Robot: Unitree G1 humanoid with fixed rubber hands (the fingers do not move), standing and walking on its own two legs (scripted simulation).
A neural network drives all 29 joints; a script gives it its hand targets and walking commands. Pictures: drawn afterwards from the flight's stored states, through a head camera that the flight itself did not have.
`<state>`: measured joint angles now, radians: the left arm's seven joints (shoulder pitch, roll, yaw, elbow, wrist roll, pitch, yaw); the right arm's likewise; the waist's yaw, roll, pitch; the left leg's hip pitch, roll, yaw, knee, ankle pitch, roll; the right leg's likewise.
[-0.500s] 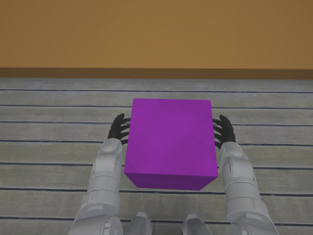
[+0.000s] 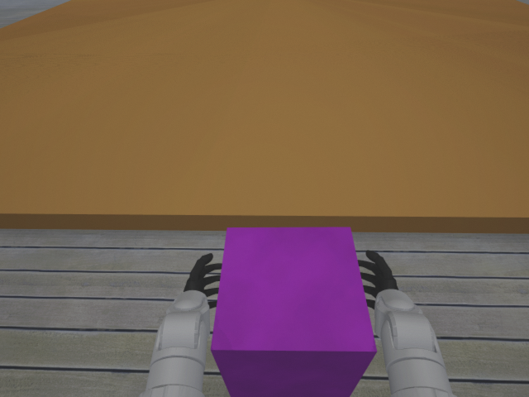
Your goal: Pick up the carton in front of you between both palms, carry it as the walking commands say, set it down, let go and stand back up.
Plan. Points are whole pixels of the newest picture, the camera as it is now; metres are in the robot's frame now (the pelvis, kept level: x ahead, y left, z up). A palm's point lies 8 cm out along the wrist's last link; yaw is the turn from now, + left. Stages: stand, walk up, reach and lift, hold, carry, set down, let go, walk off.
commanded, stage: reach and lift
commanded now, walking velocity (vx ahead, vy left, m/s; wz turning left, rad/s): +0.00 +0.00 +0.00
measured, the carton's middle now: (288, 316) +0.30 +0.00 -0.05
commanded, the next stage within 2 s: hold in 0.92 s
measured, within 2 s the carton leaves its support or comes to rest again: neither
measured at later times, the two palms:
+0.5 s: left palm (193, 296) +0.29 +0.15 +0.03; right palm (386, 295) +0.29 -0.15 +0.03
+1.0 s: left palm (192, 291) +0.29 +0.15 +0.04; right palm (388, 289) +0.29 -0.15 +0.05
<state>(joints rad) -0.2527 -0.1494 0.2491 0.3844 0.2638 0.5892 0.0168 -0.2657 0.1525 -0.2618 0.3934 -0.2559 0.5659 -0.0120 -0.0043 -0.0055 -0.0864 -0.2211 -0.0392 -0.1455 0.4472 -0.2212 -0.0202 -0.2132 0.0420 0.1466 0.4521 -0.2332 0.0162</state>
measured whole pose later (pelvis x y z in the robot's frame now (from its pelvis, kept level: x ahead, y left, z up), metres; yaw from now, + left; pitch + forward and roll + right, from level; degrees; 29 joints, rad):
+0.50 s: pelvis -0.01 +0.00 +0.00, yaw +0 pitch -4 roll +0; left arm -0.31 -0.16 0.28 0.35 0.30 0.65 -0.01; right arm -0.32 0.17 -0.29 0.36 -0.30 0.62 0.01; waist 0.00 -0.01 0.00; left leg -0.15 -0.04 -0.14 0.42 -0.20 -0.02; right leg -0.14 0.04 0.14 0.43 -0.22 0.02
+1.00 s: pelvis +0.00 +0.00 +0.01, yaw +0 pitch -5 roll +0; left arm -0.24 -0.15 0.21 0.24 0.27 0.72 0.01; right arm -0.25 0.15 -0.22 0.25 -0.27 0.70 0.00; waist 0.00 0.00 -0.01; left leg -0.07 -0.03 -0.14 0.35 -0.19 -0.02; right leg -0.07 0.03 0.14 0.36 -0.20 0.01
